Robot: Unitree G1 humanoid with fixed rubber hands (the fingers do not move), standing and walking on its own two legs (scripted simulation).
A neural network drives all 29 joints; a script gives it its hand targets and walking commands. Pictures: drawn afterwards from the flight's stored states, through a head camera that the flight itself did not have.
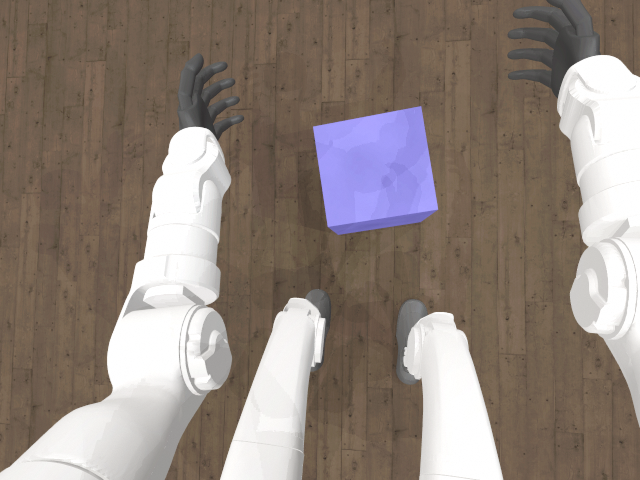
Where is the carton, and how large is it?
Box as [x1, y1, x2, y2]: [313, 106, 437, 234]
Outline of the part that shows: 420,106 313,127 327,225 336,233 340,234 418,222 437,209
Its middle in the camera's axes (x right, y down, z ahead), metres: +0.12 -0.14 +0.86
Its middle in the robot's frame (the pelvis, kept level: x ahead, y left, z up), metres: +0.51 +0.02 -0.52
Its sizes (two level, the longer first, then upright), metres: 0.210 0.200 0.250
